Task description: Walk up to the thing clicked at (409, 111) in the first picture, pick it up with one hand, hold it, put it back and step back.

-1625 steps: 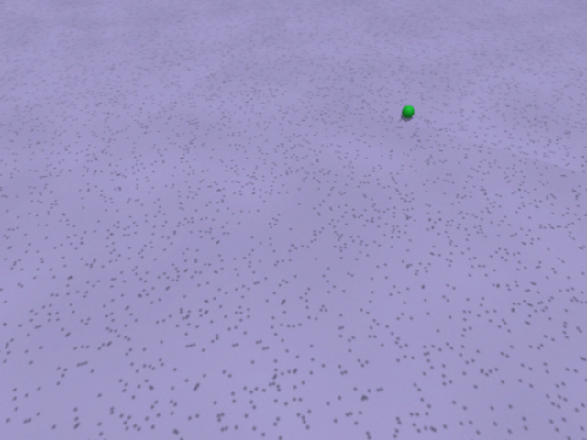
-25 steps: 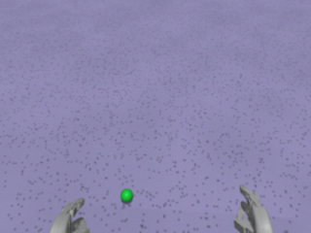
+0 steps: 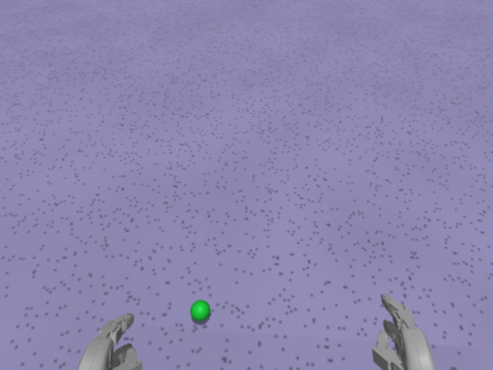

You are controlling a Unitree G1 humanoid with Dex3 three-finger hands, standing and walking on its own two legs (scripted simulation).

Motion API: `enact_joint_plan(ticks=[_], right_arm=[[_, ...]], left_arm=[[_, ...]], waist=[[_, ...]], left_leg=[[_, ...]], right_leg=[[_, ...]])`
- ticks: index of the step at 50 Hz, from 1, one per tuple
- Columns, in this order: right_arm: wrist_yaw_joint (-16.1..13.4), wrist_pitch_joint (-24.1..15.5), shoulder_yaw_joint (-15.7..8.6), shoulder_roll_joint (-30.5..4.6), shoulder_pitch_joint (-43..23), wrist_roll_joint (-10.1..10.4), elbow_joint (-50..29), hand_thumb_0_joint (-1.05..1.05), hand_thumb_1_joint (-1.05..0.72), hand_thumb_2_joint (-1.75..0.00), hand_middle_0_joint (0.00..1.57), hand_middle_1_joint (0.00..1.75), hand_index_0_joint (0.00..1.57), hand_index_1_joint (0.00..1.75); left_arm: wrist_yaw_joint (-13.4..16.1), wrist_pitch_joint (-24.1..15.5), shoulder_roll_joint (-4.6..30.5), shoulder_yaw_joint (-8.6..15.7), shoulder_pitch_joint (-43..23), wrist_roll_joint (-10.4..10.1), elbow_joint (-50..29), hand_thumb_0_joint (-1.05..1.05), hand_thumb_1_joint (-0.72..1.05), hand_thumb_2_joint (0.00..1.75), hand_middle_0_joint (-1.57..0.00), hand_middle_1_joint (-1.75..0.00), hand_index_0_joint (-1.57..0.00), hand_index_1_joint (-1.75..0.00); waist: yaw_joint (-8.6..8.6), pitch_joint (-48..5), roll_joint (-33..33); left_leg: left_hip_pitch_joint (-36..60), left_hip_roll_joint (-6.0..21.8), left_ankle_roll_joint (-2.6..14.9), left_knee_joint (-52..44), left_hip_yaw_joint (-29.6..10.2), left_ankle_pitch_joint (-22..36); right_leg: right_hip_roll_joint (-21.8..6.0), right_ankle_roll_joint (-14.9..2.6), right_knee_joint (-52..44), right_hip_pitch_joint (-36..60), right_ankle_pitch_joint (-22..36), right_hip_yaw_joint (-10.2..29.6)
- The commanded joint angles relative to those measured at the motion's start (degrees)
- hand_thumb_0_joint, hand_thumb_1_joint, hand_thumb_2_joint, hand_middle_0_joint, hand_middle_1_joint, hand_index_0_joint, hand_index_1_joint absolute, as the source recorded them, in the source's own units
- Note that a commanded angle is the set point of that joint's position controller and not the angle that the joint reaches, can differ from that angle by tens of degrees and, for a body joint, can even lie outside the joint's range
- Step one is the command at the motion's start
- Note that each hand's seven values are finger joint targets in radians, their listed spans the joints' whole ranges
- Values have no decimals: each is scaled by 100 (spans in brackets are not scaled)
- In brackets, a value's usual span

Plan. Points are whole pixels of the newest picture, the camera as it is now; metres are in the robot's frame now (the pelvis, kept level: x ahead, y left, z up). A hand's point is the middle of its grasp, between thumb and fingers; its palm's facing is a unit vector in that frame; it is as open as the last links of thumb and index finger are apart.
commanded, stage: home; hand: left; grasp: from above
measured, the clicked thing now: (200, 310) +0.46 +0.17 -0.68
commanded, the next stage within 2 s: stand in 0.58 s
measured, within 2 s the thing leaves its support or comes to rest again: neither
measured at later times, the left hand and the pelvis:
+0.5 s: hand (136, 366) +0.17 +0.18 -0.05, palm faces +0.03 -0.98 -0.20, open 7.4 cm; pelvis +0.00 +0.00 +0.00, yaw +0 degrees
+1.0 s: hand out of the picture +0.10 +0.24 -0.10, palm faces +0.03 -0.94 -0.34, open 7.4 cm; pelvis -0.01 +0.01 +0.03, yaw +0 degrees
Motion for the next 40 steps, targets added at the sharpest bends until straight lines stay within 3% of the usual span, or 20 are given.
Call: enact_joint_plan(ticks=[1, 2, 7, 8, 15, 22, 24, 29, 33, 34, 35, 36, 37, 39, 40], right_arm=[[-79, -353, -303, -728, -387, -26, -895, 0, -90, -90, 20, 30, 20, 30], [-78, -342, -271, -688, -432, -27, -918, 0, -90, -90, 20, 30, 20, 30], [-71, -324, -324, -736, -351, -26, -904, 0, -90, -90, 20, 30, 20, 30], [-69, -306, -300, -701, -377, -22, -932, 0, -90, -90, 20, 30, 20, 30], [-61, -299, -315, -749, -410, -18, -948, 0, -90, -90, 20, 30, 20, 30], [-40, -300, -302, -730, -423, -15, -948, 0, -90, -90, 20, 30, 20, 30], [-43, -285, -320, -721, -375, -21, -955, 0, -90, -90, 20, 30, 20, 30], [-41, -286, -318, -748, -385, -16, -948, 0, -90, -90, 20, 30, 20, 30], [-48, -275, -317, -730, -368, -6, -971, 0, -90, -90, 20, 30, 20, 30], [293, 363, -540, -1354, -806, -743, 400, 0, -90, -90, 20, 30, 20, 30], [459, 585, -616, -1369, -803, -710, 450, 0, -90, -90, 20, 30, 20, 30], [545, 679, -599, -1361, -725, -744, 439, 0, -90, -90, 20, 30, 20, 30], [616, 745, -590, -1394, -632, -766, 437, 0, -90, -90, 20, 30, 20, 30], [803, 787, -582, -1257, -658, -481, 673, 0, -90, -90, 20, 30, 20, 30], [854, 827, -610, -1238, -822, -418, 749, 0, -90, -90, 20, 30, 20, 30]], left_arm=[[52, -288, 629, 424, -122, 40, -1152, 0, 90, 90, -20, -30, -20, -30], [53, -275, 571, 319, -94, 56, -1172, 0, 90, 90, -20, -30, -20, -30], [52, -283, 602, 399, 7, 30, -1120, 0, 90, 90, -20, -30, -20, -30], [50, -283, 555, 323, -36, 40, -1162, 0, 90, 90, -20, -30, -20, -30], [55, -252, 579, 355, -81, 46, -1031, 0, 90, 90, -20, -30, -20, -30], [50, -281, 562, 318, -140, 39, -1155, 0, 90, 90, -20, -30, -20, -30], [54, -288, 571, 359, -59, 25, -1148, 0, 90, 90, -20, -30, -20, -30], [47, -287, 559, 335, -161, 12, -1174, 0, 90, 90, -20, -30, -20, -30], [62, -275, 610, 381, -67, 29, -1183, 0, 90, 90, -20, -30, -20, -30], [267, -1453, 1048, 376, -1759, 695, 827, 0, 90, 90, -20, -30, -20, -30], [244, -1827, 1129, 489, -1267, 757, 1878, 0, 90, 90, -20, -30, -20, -30], [218, -2005, 1165, 466, -1241, 759, 2094, 0, 90, 90, -20, -30, -20, -30], [174, -2101, 1139, 408, -1330, 747, 2237, 0, 90, 90, -20, -30, -20, -30], [137, -2249, 1175, 372, -1471, 680, 2703, 0, 90, 90, -20, -30, -20, -30], [136, -2259, 1137, 375, -1476, 656, 2949, 0, 90, 90, -20, -30, -20, -30]], waist=[[22, -436, 65], [33, -411, 78], [22, -575, 81], [-1, -591, 10], [-6, -275, 66], [1, -387, 199], [-2, -537, 80], [-29, -401, 63], [-4, -459, -6], [439, 947, -353], [407, 354, -590], [350, 228, -638], [262, 336, -286], [389, 193, 42], [477, 251, -233]], left_leg=[[494, -100, 94, -1009, 103, 1265], [500, -90, 86, -1021, 74, 1300], [593, -90, 76, -951, 93, 1616], [591, -91, 84, -917, 89, 1723], [486, -67, 84, -1090, 45, 1182], [583, -34, 50, -1105, -11, 1314], [587, -53, 60, -996, 26, 1586], [526, -56, 76, -1043, 32, 1302], [513, -86, 95, -968, 81, 1417], [555, 73, 344, -1440, -139, 2350], [969, 32, 392, -1392, 14, 2553], [1253, 57, 431, -1425, 0, 2611], [1323, 94, 433, -1605, -166, 2520], [1614, 80, 444, -1919, -260, 2255], [1688, 76, 412, -1942, -177, 2165]], right_leg=[[99, -74, -855, 321, 1074, -25], [111, -73, -844, 299, 1096, -59], [106, -87, -783, 407, 1364, -45], [109, -82, -790, 415, 1474, -44], [121, -78, -844, 214, 987, -71], [133, -93, -766, 220, 1067, -87], [126, -91, -753, 325, 1298, -84], [119, -84, -800, 261, 1086, -63], [100, -71, -828, 335, 1217, -46], [-392, -268, -1141, 1339, 1183, 421], [-448, -471, -1203, 1536, 1305, 702], [-487, -535, -1175, 1455, 1450, 809], [-355, -476, -1153, 1280, 1571, 736], [-446, -351, -1143, 1702, 1559, 646], [-468, -356, -1284, 1657, 1507, 683]])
